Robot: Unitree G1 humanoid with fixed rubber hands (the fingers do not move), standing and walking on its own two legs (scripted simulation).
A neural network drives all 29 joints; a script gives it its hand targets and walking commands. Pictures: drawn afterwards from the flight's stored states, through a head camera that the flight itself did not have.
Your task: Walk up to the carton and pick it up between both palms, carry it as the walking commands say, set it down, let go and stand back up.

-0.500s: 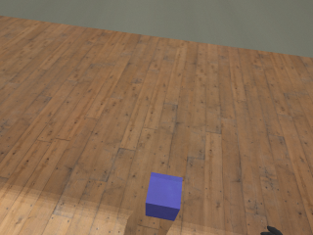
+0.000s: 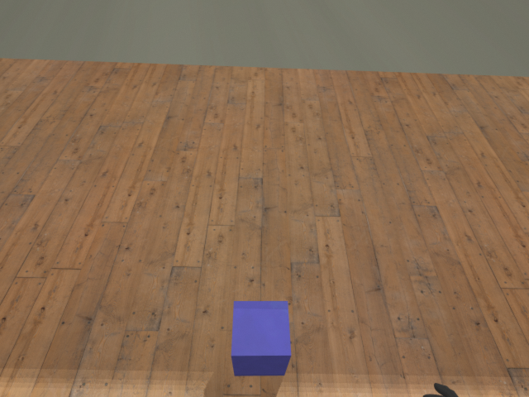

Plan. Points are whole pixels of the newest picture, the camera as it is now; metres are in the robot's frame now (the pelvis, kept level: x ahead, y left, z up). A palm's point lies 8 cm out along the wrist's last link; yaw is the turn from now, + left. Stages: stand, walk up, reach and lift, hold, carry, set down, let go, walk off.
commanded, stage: walk up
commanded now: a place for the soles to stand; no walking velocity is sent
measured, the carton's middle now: (260, 339) +0.41 +0.00 -0.64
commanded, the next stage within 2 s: none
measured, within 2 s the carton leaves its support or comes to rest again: neither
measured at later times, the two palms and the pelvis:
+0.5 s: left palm out of the picture +0.11 +0.29 -0.10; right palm out of the picture +0.08 -0.33 -0.10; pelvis +0.00 +0.00 +0.01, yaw -5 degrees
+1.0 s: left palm out of the picture +0.12 +0.30 -0.11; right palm out of the picture +0.06 -0.33 -0.11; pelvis +0.00 -0.01 -0.01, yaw -8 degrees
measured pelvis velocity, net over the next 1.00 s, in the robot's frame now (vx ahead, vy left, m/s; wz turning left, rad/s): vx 0.00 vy -0.01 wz -0.14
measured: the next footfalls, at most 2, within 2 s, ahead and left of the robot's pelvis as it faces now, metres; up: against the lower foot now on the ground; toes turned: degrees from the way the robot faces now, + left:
none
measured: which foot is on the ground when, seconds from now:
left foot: down 0.00-1.00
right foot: down 0.00-1.00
